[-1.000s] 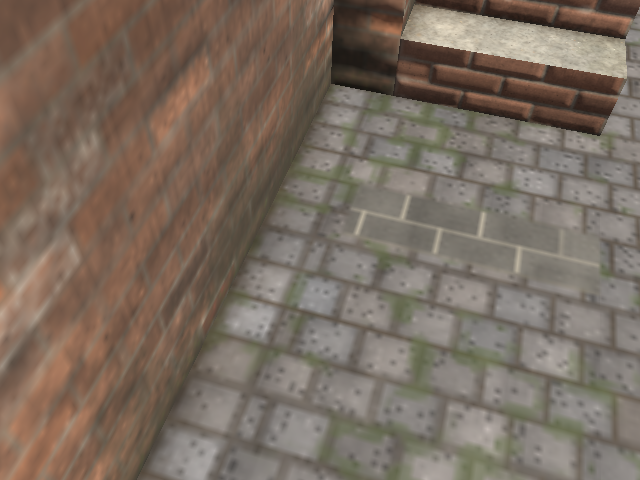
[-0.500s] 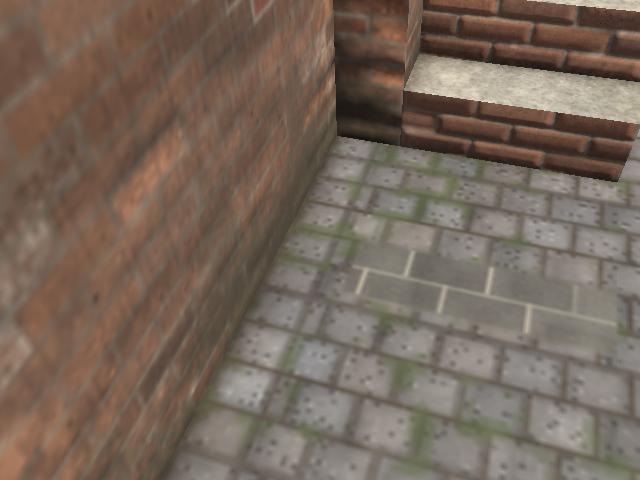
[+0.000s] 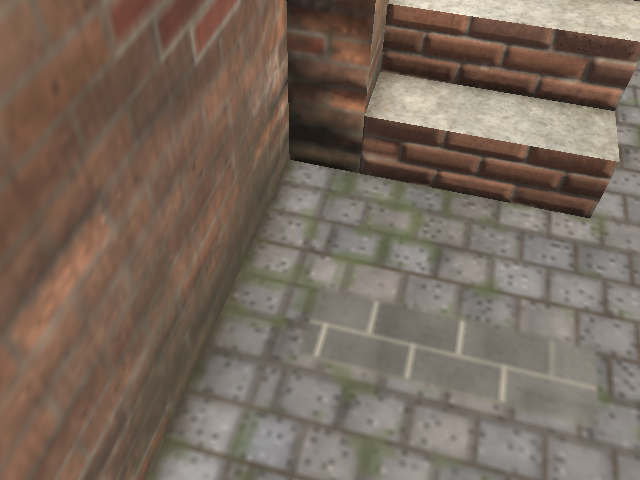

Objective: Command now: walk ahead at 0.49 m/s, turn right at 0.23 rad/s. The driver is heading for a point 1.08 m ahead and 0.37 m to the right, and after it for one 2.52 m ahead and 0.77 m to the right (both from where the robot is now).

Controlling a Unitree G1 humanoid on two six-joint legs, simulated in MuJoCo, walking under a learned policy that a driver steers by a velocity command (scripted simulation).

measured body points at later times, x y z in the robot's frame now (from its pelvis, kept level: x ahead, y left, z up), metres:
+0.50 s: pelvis +0.20 -0.10 -0.02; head +0.25 -0.14 +0.43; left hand +0.41 +0.13 -0.10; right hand +0.28 -0.41 -0.14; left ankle +0.23 +0.08 -0.65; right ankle +0.28 -0.18 -0.75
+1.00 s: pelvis +0.29 -0.09 +0.00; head +0.31 -0.07 +0.44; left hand +0.57 +0.06 -0.10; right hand +0.22 -0.38 -0.10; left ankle +0.34 +0.02 -0.75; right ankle +0.24 -0.18 -0.69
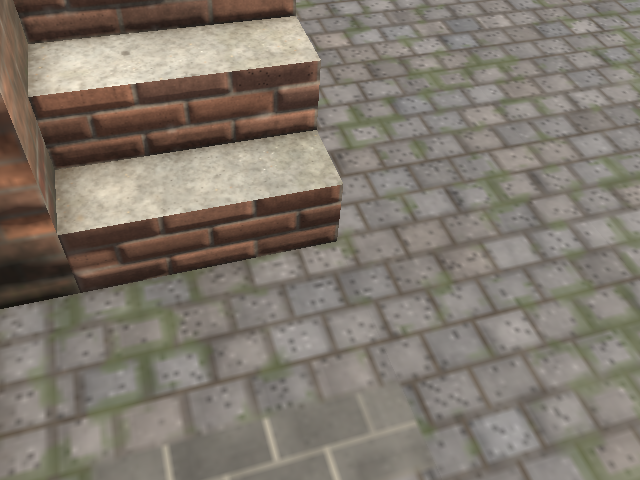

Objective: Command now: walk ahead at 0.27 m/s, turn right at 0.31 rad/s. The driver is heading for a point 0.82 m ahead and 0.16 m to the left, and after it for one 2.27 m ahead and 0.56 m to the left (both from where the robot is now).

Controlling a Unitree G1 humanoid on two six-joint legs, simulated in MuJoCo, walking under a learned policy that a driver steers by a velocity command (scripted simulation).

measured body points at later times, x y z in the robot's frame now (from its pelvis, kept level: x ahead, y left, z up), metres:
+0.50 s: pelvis +0.17 -0.08 +0.00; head +0.19 -0.10 +0.45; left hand +0.27 +0.18 -0.10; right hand +0.24 -0.36 -0.13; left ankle +0.18 +0.08 -0.65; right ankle +0.14 -0.16 -0.74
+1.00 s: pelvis +0.45 -0.05 -0.01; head +0.49 -0.04 +0.44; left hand +0.51 +0.23 -0.12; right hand +0.61 -0.31 -0.12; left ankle +0.49 +0.01 -0.74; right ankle +0.42 -0.20 -0.66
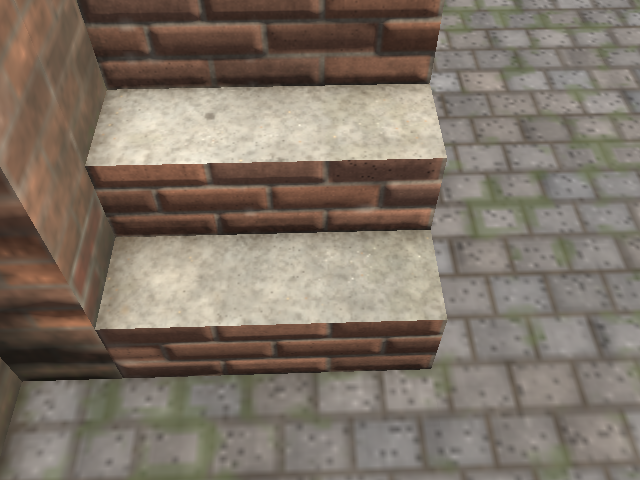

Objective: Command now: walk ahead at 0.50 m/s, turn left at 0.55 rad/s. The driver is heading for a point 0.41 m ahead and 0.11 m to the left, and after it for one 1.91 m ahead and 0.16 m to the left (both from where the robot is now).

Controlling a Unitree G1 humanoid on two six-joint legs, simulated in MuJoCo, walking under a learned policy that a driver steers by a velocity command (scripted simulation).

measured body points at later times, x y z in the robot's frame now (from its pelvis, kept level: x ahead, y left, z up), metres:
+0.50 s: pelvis +0.27 -0.07 +0.01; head +0.31 -0.07 +0.46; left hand +0.33 +0.23 -0.08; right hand +0.45 -0.31 -0.11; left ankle +0.19 +0.04 -0.65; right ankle +0.32 -0.16 -0.73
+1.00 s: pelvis +0.36 -0.04 +0.01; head +0.38 -0.01 +0.45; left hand +0.32 +0.24 -0.14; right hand +0.61 -0.20 -0.10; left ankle +0.39 +0.06 -0.73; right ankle +0.43 -0.17 -0.70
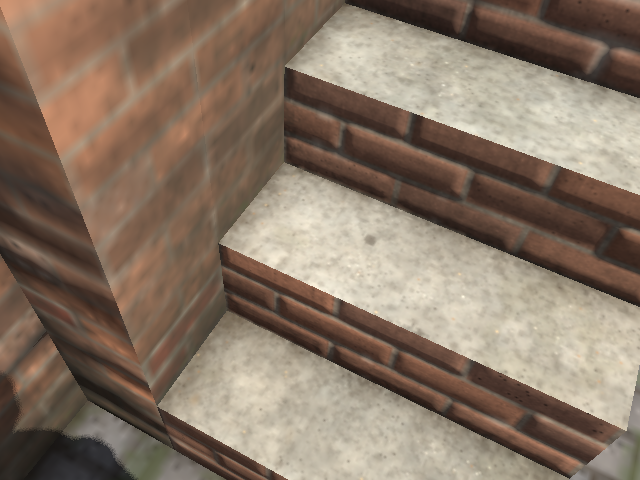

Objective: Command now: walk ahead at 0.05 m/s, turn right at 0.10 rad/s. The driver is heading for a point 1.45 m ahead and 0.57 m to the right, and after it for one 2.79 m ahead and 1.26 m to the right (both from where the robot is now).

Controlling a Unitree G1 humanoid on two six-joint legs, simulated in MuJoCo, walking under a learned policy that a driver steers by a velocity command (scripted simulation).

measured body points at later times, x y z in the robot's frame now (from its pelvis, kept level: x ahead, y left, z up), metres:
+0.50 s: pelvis -0.01 +0.01 +0.00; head +0.03 +0.02 +0.45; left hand +0.21 +0.25 -0.10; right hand +0.06 -0.30 -0.10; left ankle +0.02 +0.10 -0.74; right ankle -0.03 -0.14 -0.70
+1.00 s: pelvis -0.06 -0.03 +0.00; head -0.04 -0.07 +0.45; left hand +0.24 +0.10 -0.08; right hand -0.13 -0.34 -0.13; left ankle +0.01 +0.10 -0.67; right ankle -0.10 -0.12 -0.74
